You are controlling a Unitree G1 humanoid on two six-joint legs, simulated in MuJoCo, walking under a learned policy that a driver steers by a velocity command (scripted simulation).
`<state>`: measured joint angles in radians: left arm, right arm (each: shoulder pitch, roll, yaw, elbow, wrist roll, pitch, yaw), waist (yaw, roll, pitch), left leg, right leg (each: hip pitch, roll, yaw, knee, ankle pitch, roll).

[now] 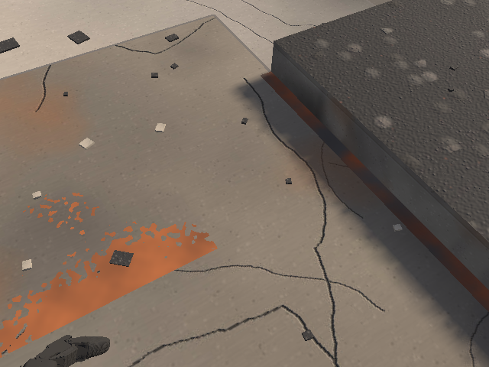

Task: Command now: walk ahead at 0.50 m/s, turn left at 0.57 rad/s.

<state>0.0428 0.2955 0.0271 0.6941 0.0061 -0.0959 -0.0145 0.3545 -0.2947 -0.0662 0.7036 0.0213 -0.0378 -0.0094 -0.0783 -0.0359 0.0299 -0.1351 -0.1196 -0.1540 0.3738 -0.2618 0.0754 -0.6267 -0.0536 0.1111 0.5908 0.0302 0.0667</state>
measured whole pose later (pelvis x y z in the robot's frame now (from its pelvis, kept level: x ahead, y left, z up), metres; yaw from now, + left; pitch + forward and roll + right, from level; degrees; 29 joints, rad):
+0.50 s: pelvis +0.26 -0.01 +0.00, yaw +18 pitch +1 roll -2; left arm 0.32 0.30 0.07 0.84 -0.01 -0.08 0.00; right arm 0.13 -0.29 -0.06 0.61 0.02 -0.02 0.03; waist 0.09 0.04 0.05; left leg -0.67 0.09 -0.03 0.74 -0.02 0.01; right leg 0.03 0.00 -0.18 0.24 -0.29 0.01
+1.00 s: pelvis +0.51 +0.13 +0.00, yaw +36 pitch +2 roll +0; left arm 0.01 0.30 0.04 0.69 0.01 -0.09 -0.02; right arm 0.35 -0.30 -0.07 0.70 0.02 -0.02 -0.02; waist -0.08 -0.04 0.05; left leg -0.13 -0.12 -0.16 0.41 -0.29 0.07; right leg -0.61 -0.03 0.11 0.56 0.05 0.06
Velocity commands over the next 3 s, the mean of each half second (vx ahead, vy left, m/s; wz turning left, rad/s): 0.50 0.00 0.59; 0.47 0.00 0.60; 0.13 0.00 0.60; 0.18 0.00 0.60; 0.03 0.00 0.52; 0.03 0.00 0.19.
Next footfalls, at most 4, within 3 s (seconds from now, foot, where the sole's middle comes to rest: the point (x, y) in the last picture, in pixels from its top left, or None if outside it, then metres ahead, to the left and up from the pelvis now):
0.10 right None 0.24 -0.14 -0.78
0.62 left None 0.44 0.19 -0.78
1.08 right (173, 264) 0.78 0.16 -0.78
1.52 left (119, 342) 0.55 0.30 -0.78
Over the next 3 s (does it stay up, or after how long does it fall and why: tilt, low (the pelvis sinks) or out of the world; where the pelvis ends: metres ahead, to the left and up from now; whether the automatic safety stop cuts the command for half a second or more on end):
stays up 0.64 0.36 -0.01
